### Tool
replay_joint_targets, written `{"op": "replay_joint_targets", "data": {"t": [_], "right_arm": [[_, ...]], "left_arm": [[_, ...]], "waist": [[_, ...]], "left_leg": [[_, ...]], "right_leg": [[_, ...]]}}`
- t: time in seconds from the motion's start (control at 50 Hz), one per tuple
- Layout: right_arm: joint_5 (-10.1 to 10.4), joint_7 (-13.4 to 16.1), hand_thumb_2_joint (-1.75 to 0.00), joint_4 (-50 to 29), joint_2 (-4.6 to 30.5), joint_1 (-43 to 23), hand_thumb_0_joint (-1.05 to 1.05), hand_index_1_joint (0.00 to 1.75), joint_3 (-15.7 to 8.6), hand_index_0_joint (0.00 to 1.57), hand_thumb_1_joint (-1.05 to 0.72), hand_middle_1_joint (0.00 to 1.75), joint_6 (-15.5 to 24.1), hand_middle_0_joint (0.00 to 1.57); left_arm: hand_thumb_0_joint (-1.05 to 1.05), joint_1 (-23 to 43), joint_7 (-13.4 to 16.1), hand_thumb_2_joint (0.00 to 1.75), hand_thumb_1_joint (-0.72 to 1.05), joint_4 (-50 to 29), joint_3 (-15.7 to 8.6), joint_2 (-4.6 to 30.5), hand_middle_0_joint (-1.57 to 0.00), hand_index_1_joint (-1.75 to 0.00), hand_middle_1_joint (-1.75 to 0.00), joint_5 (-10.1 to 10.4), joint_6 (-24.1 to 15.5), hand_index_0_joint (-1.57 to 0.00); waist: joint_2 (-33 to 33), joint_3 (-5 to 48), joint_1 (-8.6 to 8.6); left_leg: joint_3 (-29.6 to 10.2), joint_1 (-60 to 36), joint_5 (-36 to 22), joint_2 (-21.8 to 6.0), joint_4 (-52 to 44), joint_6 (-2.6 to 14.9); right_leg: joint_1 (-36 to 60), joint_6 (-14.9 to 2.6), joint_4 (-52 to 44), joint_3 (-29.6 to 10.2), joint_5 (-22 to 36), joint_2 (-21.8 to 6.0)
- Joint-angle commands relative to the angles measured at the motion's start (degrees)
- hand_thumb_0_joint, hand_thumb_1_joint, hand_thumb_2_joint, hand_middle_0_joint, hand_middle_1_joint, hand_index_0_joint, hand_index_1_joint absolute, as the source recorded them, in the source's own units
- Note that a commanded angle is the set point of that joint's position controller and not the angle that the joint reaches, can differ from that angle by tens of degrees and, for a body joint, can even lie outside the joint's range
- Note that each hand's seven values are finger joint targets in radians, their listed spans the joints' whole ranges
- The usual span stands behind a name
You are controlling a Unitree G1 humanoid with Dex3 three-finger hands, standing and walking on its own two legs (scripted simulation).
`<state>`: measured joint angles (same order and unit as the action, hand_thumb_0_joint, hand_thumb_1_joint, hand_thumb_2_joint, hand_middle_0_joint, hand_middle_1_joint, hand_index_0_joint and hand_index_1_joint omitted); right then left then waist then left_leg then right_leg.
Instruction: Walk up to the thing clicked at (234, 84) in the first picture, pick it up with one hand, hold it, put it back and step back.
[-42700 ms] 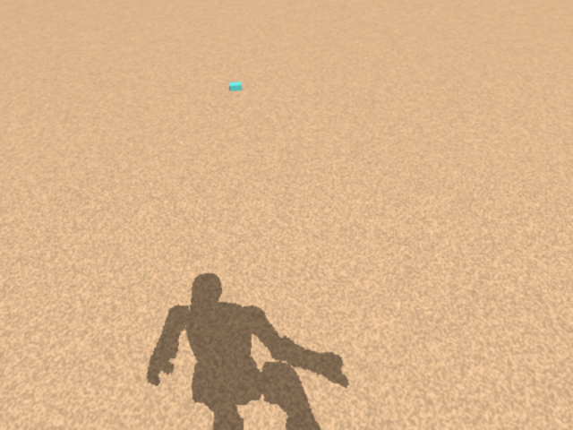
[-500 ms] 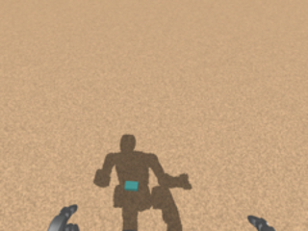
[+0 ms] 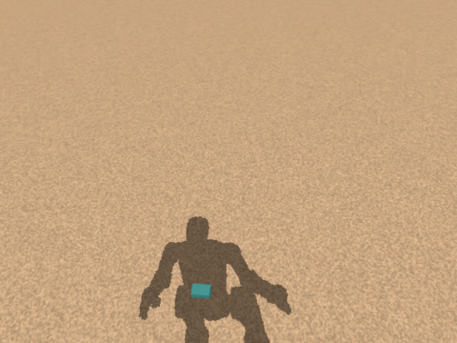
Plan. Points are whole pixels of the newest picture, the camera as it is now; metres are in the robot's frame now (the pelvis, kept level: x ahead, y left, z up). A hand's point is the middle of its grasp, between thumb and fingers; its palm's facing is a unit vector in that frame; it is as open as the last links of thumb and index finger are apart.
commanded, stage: stand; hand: left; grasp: from above
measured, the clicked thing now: (201, 291) +0.47 +0.17 -0.76
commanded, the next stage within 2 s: step back in 1.78 s
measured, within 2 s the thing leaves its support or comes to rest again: neither
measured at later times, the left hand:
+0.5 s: hand out of the picture +0.05 +0.23 -0.16, palm faces +0.01 -0.94 -0.33, open 7.4 cm
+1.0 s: hand out of the picture +0.08 +0.23 -0.15, palm faces +0.01 -0.94 -0.34, open 7.4 cm
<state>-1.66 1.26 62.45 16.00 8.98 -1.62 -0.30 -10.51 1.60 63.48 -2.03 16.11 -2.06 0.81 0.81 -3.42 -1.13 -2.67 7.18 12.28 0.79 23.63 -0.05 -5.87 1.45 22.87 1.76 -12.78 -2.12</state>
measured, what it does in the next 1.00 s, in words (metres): stands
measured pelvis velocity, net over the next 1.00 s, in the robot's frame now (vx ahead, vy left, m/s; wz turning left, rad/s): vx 0.01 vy -0.01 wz -0.01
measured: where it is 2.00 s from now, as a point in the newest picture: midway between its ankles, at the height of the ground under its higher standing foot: outside the picture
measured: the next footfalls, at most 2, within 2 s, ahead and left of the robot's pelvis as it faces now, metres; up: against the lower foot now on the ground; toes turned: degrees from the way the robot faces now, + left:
none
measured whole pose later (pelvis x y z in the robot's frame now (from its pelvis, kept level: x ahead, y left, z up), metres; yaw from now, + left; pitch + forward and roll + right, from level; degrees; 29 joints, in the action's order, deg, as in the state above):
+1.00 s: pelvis +0.01 -0.01 +0.00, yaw +0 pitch -3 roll +0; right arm -1.2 0.7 65.3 18.8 6.5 -0.2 0.4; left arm -5.7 0.4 66.2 -1.8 18.0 -1.0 -0.2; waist 1.0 -3.3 -0.2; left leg -2.8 5.9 10.6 -0.7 18.9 -1.3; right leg -4.9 0.3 18.4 1.9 -11.1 -0.7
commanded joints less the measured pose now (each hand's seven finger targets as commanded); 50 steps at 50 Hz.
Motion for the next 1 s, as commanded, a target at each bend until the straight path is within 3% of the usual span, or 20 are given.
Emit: {"op": "replay_joint_targets", "data": {"t": [0.0,0.16,0.24,0.36,0.46,0.54,0.64,0.72,0.84,0.98], "right_arm": [[0.17,0.65,-0.90,-2.84,10.95,-2.26,0.00,0.30,-2.38,0.20,-0.90,0.30,1.29,0.20],[0.29,0.40,-0.90,-1.83,11.51,-3.02,0.00,0.30,-2.08,0.20,-0.90,0.30,1.45,0.20],[0.31,0.28,-0.90,-1.19,11.65,-2.41,0.00,0.30,-1.74,0.20,-0.90,0.30,1.31,0.20],[0.44,0.22,-0.90,-0.82,12.12,-2.82,0.00,0.30,-1.50,0.20,-0.90,0.30,1.53,0.20],[0.47,0.18,-0.90,-0.49,12.35,-2.47,0.00,0.30,-1.17,0.20,-0.90,0.30,1.44,0.20],[0.56,0.25,-0.90,-0.29,12.88,-2.56,0.00,0.30,-1.06,0.20,-0.90,0.30,1.63,0.20],[0.55,0.22,-0.90,-0.38,13.42,-3.43,0.00,0.30,-1.02,0.20,-0.90,0.30,1.89,0.20],[0.62,0.18,-0.90,-0.17,13.52,-3.25,0.00,0.30,-0.90,0.20,-0.90,0.30,1.76,0.20],[0.65,0.35,-0.90,-0.04,13.68,-3.39,0.00,0.30,-0.91,0.20,-0.90,0.30,1.96,0.20],[0.84,0.13,-0.90,-0.20,13.85,-4.28,0.00,0.30,-0.72,0.20,-0.90,0.30,1.88,0.20]], "left_arm": [[0.00,2.20,0.81,0.90,0.90,-1.96,-2.29,11.02,-0.20,-0.30,-0.30,0.28,-1.55,-0.20],[0.00,3.72,0.57,0.90,0.90,-1.16,-2.21,11.95,-0.20,-0.30,-0.30,0.42,-1.93,-0.20],[0.00,4.05,0.37,0.90,0.90,-0.70,-2.09,12.46,-0.20,-0.30,-0.30,0.47,-1.81,-0.20],[0.00,4.34,0.36,0.90,0.90,-0.36,-1.99,12.54,-0.20,-0.30,-0.30,0.75,-2.26,-0.20],[0.00,5.11,0.14,0.90,0.90,-0.26,-2.09,13.23,-0.20,-0.30,-0.30,0.90,-1.96,-0.20],[0.00,4.86,-0.13,0.90,0.90,-0.03,-1.91,13.01,-0.20,-0.30,-0.30,0.86,-1.92,-0.20],[0.00,5.16,-0.09,0.90,0.90,-0.38,-1.71,12.79,-0.20,-0.30,-0.30,0.97,-2.15,-0.20],[0.00,5.84,-0.20,0.90,0.90,-0.31,-1.86,13.47,-0.20,-0.30,-0.30,1.11,-2.21,-0.20],[0.00,6.10,-0.11,0.90,0.90,-0.36,-1.92,13.49,-0.20,-0.30,-0.30,1.36,-2.33,-0.20],[0.00,6.48,-0.29,0.90,0.90,-0.36,-1.87,13.59,-0.20,-0.30,-0.30,1.25,-2.25,-0.20]], "waist": [[-0.09,-0.32,0.07],[-0.39,1.30,0.14],[-0.71,-0.10,0.32],[-0.70,2.03,0.40],[-0.11,1.07,0.54],[-0.03,1.38,0.59],[-0.17,3.32,0.37],[-0.67,2.88,0.83],[-0.86,5.14,0.74],[-0.57,3.62,0.68]], "left_leg": [[-5.64,2.54,-1.52,-5.60,-6.94,1.59],[-5.08,1.51,-4.17,-5.90,-6.88,1.23],[-5.00,2.53,-1.18,-5.66,-7.59,1.03],[-4.71,0.27,-6.73,-6.26,-6.34,1.28],[-4.93,2.18,-3.55,-6.33,-7.68,1.20],[-4.88,1.73,-3.77,-6.31,-7.85,0.97],[-4.67,-0.50,-9.58,-6.98,-6.83,1.12],[-4.41,0.18,-7.79,-6.76,-7.06,1.08],[-3.86,-1.81,-14.62,-7.17,-6.12,1.06],[-4.28,-0.78,-11.62,-7.22,-7.43,0.85]], "right_leg": [[-0.25,-1.89,-5.52,-4.27,1.91,-4.05],[0.66,-1.90,-6.79,-4.87,2.96,-4.58],[-0.21,-1.86,-7.41,-4.83,-0.54,-4.23],[0.66,-1.86,-7.67,-5.32,4.86,-4.90],[0.88,-2.15,-7.52,-5.06,1.89,-4.60],[0.39,-2.16,-7.41,-5.04,2.96,-4.42],[0.84,-2.16,-7.07,-4.89,6.60,-4.74],[1.21,-2.10,-7.34,-5.32,6.53,-4.91],[2.86,-2.18,-6.41,-4.96,13.00,-5.17],[1.82,-1.97,-7.27,-4.61,9.19,-4.84]]}}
